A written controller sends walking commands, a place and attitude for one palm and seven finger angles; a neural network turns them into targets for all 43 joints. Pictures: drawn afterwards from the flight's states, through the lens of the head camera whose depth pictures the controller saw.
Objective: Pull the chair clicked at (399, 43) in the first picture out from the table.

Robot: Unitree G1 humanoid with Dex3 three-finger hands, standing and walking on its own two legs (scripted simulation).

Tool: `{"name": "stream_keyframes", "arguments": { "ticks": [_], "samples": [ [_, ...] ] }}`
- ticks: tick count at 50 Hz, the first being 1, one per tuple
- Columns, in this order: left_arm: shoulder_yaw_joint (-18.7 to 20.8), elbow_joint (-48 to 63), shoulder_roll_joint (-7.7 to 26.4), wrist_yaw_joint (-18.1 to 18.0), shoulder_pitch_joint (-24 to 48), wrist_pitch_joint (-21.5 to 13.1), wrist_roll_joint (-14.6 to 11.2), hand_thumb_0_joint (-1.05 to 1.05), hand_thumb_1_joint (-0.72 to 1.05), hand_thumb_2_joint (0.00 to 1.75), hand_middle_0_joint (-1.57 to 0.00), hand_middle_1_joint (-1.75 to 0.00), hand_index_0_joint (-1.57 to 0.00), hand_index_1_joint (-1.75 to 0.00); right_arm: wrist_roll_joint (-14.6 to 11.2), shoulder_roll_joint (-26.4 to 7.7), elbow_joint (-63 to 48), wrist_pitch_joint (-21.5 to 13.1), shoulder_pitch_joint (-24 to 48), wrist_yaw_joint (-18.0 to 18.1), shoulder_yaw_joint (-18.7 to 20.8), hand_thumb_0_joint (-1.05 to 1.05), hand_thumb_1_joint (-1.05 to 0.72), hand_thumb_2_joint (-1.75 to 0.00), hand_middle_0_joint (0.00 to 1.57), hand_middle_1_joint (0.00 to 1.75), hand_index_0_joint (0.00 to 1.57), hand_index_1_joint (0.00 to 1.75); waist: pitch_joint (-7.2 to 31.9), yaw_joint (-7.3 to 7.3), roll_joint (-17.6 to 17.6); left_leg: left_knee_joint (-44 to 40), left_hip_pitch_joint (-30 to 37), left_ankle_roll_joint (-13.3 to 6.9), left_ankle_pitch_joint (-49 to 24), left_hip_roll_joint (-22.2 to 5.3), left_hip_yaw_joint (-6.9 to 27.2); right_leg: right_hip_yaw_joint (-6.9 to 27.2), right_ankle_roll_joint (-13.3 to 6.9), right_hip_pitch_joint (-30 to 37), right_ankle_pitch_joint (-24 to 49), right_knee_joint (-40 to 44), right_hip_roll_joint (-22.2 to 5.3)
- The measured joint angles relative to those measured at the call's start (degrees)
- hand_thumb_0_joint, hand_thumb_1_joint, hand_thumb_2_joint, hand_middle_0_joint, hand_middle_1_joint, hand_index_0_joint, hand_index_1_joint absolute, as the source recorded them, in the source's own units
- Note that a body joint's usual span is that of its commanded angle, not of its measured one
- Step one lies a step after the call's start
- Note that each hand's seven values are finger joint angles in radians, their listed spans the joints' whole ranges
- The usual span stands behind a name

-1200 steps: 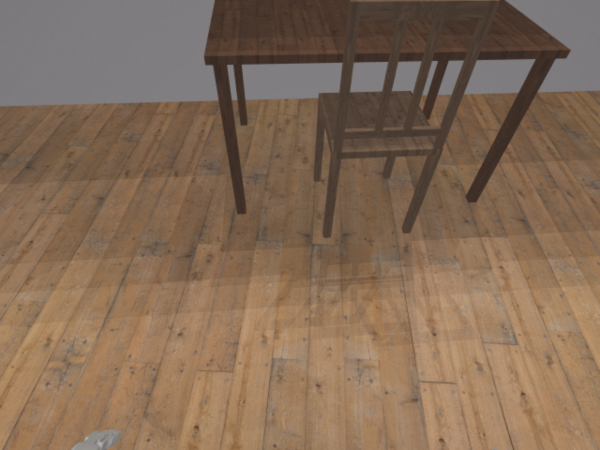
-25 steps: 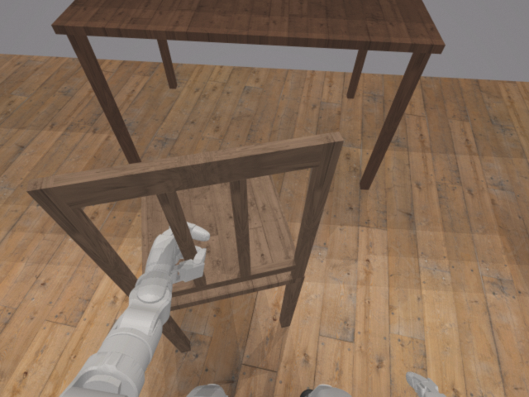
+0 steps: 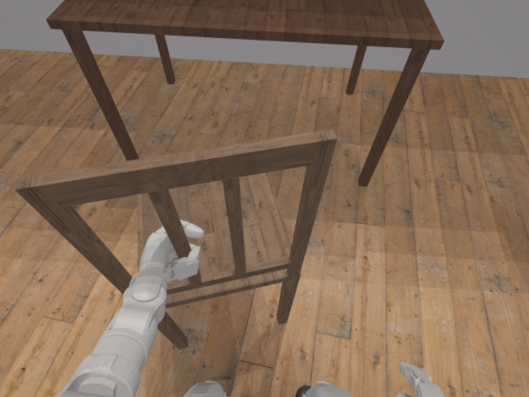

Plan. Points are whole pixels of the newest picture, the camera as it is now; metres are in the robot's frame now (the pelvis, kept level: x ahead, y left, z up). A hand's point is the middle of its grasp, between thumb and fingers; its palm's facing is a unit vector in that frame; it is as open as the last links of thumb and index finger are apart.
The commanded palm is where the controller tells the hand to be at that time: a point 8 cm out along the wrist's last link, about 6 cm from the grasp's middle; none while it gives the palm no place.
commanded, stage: stop walking, hand still on the chair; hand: left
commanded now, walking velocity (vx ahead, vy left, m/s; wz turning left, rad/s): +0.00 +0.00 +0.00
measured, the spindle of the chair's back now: (181, 244) +0.35 +0.17 -0.04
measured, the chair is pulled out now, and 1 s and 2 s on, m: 0.56 0.56 0.56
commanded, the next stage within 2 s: open the thumb and straighten the fingers in 0.82 s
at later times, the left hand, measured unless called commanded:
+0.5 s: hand (192, 260) +0.33 +0.15 -0.05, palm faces +0.05 -0.98 -0.19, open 5.5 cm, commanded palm +0.31 +0.19 -0.03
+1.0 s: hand (191, 259) +0.33 +0.15 -0.05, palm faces +0.03 -0.99 -0.17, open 5.6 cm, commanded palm +0.30 +0.20 -0.03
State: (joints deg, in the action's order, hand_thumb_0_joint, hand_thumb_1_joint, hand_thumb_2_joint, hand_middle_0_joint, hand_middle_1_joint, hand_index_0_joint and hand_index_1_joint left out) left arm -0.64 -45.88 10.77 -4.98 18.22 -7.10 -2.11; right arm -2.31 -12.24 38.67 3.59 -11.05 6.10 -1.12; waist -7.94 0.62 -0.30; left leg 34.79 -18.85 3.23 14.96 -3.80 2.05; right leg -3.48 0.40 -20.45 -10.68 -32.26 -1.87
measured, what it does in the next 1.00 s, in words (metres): shifts its weight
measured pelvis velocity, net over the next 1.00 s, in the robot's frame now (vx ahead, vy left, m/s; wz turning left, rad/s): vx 0.05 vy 0.01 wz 0.00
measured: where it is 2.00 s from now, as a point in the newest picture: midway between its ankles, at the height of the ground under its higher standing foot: outside the picture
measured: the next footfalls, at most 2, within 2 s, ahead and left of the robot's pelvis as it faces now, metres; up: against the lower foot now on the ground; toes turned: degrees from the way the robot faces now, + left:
none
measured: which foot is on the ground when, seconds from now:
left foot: down 0.00-1.00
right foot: down 0.00-1.00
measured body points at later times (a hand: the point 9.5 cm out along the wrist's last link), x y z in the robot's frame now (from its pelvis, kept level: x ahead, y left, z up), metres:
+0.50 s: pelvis +0.04 +0.00 +0.01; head +0.07 +0.00 +0.46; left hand +0.32 +0.20 -0.03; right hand +0.17 -0.26 -0.10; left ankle +0.04 +0.16 -0.73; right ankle +0.07 -0.13 -0.73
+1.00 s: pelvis +0.05 +0.01 +0.01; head +0.07 +0.01 +0.46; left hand +0.32 +0.20 -0.03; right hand +0.17 -0.23 -0.10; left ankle +0.04 +0.16 -0.73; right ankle +0.07 -0.13 -0.73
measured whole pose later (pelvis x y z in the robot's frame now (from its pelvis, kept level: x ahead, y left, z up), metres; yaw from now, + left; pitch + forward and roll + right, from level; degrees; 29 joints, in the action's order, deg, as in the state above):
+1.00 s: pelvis +0.05 +0.01 +0.01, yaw +0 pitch +1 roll +0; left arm -1.5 -35.8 9.1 -5.8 3.4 -5.7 -2.7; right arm -3.2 -12.3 38.8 2.9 -11.8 3.7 -1.5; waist -1.5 2.8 0.0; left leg 30.2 -13.9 2.3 16.9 -2.6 0.8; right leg -2.8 1.6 -16.6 -13.7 -29.8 -3.2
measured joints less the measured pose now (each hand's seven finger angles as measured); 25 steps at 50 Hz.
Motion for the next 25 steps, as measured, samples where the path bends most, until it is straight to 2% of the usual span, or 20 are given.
{"name": "stream_keyframes", "arguments": {
  "ticks": [4, 10, 18, 25],
  "samples": [
    [1.1, 2.1, 0.4, -0.4, -1.6, 0.5, -0.5, 0.05, 0.65, 0.79, -0.23, -1.21, -0.50, -1.45, -0.2, 0.9, -0.2, -0.9, 0.0, 0.0, -0.7, 0.00, -0.91, -0.90, 0.20, 0.30, 0.20, 0.30, -0.2, 0.28, 0.0, -0.7, 0.3, 0.4, -0.1, -0.5, -0.1, 0.0, -0.6, -0.1, -0.3, -0.1, 0.4],
    [2.5, 3.9, -0.4, -0.9, -4.8, 0.9, -0.8, 0.05, 0.64, 0.80, -0.24, -1.20, -0.50, -1.45, 0.0, 0.1, 0.9, -1.4, -0.5, 0.3, -0.4, 0.00, -0.91, -0.90, 0.20, 0.30, 0.20, 0.30, 0.4, 0.84, -0.4, -2.4, 2.5, 0.4, 0.2, -0.4, -0.4, 0.2, -0.8, 1.3, -1.3, 0.2, 0.4],
    [1.9, 5.4, -1.2, -0.9, -8.5, 1.1, -0.5, 0.06, 0.65, 0.79, -0.23, -1.20, -0.50, -1.45, 0.0, -1.5, 1.7, -1.5, -0.4, 0.4, 0.9, 0.01, -0.91, -0.90, 0.20, 0.30, 0.20, 0.30, 1.5, 0.90, -0.5, -4.4, 5.8, 0.5, 0.7, -0.4, -0.7, 0.3, -0.4, 4.5, -1.9, 2.0, 0.3],
    [0.8, 6.3, -1.4, -0.8, -10.4, 1.4, 0.0, 0.06, 0.66, 0.78, -0.22, -1.21, -0.50, -1.45, 0.1, -1.3, 1.0, -1.3, 0.8, 0.0, 1.1, 0.01, -0.91, -0.90, 0.20, 0.30, 0.20, 0.30, 2.3, 0.66, -0.2, -5.5, 7.6, 0.2, 1.0, -0.2, -1.0, 0.5, 0.0, 6.4, -2.0, 3.3, 0.2]
  ]
}}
